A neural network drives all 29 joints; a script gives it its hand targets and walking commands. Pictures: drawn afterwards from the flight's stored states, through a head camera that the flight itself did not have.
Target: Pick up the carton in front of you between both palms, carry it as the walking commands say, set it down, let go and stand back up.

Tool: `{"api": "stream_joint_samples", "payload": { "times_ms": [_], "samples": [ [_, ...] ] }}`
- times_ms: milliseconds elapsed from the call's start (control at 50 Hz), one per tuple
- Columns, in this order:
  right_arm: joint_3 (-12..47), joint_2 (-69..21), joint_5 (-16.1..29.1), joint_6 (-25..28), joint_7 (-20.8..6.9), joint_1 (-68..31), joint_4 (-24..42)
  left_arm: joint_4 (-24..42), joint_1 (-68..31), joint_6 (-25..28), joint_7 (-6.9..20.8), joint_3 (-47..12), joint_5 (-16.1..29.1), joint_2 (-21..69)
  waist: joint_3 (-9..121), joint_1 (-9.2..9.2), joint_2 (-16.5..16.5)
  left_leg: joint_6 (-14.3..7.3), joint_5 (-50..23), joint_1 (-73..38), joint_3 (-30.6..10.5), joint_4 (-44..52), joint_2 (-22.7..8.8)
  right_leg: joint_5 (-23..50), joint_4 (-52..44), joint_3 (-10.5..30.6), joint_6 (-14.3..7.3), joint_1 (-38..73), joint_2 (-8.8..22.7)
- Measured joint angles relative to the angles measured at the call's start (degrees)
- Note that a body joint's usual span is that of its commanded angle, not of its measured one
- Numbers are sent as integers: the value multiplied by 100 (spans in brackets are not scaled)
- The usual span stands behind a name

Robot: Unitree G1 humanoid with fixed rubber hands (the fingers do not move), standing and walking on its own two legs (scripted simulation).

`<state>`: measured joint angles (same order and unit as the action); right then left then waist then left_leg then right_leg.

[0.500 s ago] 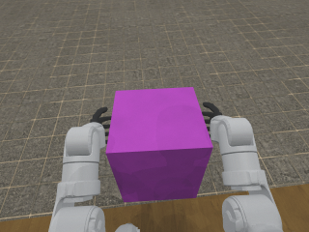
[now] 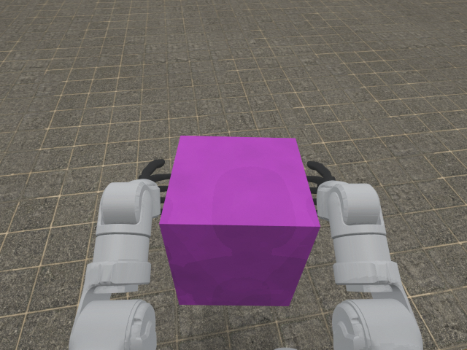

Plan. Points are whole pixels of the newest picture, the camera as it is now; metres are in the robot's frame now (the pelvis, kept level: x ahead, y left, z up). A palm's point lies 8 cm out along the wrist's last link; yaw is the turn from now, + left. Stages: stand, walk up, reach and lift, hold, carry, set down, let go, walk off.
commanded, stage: carry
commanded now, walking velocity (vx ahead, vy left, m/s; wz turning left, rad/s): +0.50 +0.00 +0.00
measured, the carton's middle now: (236, 223) +0.35 +0.00 +0.02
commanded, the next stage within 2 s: none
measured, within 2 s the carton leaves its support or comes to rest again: neither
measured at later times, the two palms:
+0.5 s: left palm (180, 101) +0.64 +0.11 +0.09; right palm (306, 98) +0.65 -0.18 +0.09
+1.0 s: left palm (169, 62) +0.84 +0.16 +0.08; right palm (275, 61) +0.83 -0.14 +0.09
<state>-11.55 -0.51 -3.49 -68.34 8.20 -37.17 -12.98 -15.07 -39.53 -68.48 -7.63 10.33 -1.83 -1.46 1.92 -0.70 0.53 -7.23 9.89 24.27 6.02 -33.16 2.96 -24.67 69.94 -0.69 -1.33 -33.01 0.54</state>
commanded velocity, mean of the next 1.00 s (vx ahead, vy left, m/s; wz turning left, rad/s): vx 0.50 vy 0.00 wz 0.00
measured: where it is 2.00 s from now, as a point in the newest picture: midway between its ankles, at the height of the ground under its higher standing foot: (229, 192)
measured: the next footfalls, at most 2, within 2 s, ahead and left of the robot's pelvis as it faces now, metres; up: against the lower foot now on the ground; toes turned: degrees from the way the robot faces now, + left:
right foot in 0.34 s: +0.39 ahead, -0.10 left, -0.01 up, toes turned -4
left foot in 0.84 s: +0.63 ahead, +0.10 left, -0.01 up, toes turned +10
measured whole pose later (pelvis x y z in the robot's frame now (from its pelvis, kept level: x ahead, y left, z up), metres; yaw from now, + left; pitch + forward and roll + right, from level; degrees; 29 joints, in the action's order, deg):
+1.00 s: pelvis +0.57 +0.01 +0.01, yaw -1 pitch +4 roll +0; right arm -6.0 -7.7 -6.1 -69.3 5.5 -9.7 13.0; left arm 15.0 -8.8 -69.9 -4.3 8.0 -6.3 7.6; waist 8.1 -0.4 0.8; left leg -3.3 10.5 16.3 11.0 -22.4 -1.2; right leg -22.1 57.9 -4.2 0.3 -27.2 3.3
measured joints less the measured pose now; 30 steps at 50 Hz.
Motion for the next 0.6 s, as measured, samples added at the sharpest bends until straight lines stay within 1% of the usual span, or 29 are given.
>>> {"api": "stream_joint_samples", "payload": {
  "times_ms": [80, 160, 200, 240, 280, 320, 340, 360, 380, 400, 420, 440, 460, 500, 600],
  "samples": [
    [25, 20, 143, 28, 56, 67, 360, 436, 70, -29, -3, 32, -57, 69, -210, -141, -9, -11, 214, -378, -37, 196, 10, 513, -519, 34, 92, -799, 252],
    [-5, -10, 204, 81, 89, 17, 673, 927, 128, -37, -14, 140, -105, 150, -261, -247, 5, 37, 517, -794, -105, 344, 11, 1120, -1092, -5, 82, -1211, 332],
    [-20, -22, 214, 86, 91, -44, 776, 1125, 135, -55, -16, 192, -128, 182, -235, -287, 11, 73, 693, -1037, -146, 419, 6, 1493, -1602, -54, 37, -1198, 296],
    [-33, -33, 216, 92, 91, -120, 787, 1236, 129, -75, -15, 245, -145, 195, -161, -318, 21, 113, 900, -1300, -179, 477, 3, 1904, -2318, -143, -17, -1022, 209],
    [-34, -37, 211, 94, 91, -195, 693, 1223, 113, -96, -15, 293, -151, 192, -38, -337, 28, 172, 1162, -1578, -202, 484, -1, 2305, -3162, -300, -101, -691, 77],
    [-45, 3, 214, 76, 87, -257, 518, 1044, 58, -95, -14, 310, -164, 194, 95, -335, 7, 261, 1505, -1789, -243, 211, -19, 2702, -4023, -521, -225, -148, -80],
    [-51, 53, 223, 65, 74, -279, 407, 895, 12, -82, -13, 301, -190, 210, 169, -315, 7, 315, 1674, -1780, -264, -199, -17, 2689, -4315, -595, -297, 183, -114],
    [-48, 134, 239, 89, 47, -342, 258, 744, -36, -21, -12, 298, -237, 245, 197, -251, -119, 391, 1731, -1583, -286, -837, -123, 2206, -4186, -643, -371, 252, -199],
    [-81, 202, 304, 122, -59, -401, 108, 557, -107, 58, 0, 299, -282, 274, 167, -186, -205, 486, 1837, -1253, -414, -1688, -146, 1901, -3932, -685, -429, 221, -248],
    [-87, 246, 316, 146, -82, -410, -18, 396, -135, 113, 4, 292, -313, 295, 132, -123, -209, 532, 1908, -895, -511, -2489, -113, 1725, -3780, -693, -468, 241, -251],
    [-73, 257, 315, 150, -90, -381, -106, 303, -100, 131, 6, 281, -324, 305, 100, -67, -178, 547, 1869, -559, -548, -3082, -97, 1655, -3751, -683, -485, 320, -241],
    [-46, 242, 301, 135, -90, -338, -155, 280, -18, 122, 8, 270, -311, 304, 66, -24, -149, 565, 1746, -251, -553, -3430, -122, 1626, -3805, -672, -481, 437, -233],
    [-13, 214, 274, 107, -90, -289, -160, 309, 82, 100, 8, 256, -282, 296, 25, 9, -130, 590, 1599, 31, -547, -3558, -181, 1600, -3910, -663, -475, 575, -229],
    [49, 145, 208, 42, -89, -189, -54, 469, 277, 55, 8, 237, -215, 283, -78, 64, -109, 652, 1352, 508, -528, -3406, -342, 1565, -4182, -650, -469, 873, -220],
    [74, -90, 53, 5, -89, 178, 604, 1102, 688, 69, 6, 289, -154, 388, -225, 162, -89, 830, 885, 1222, -432, -2230, -667, 1487, -4840, -595, -430, 1575, -179]
  ]
}}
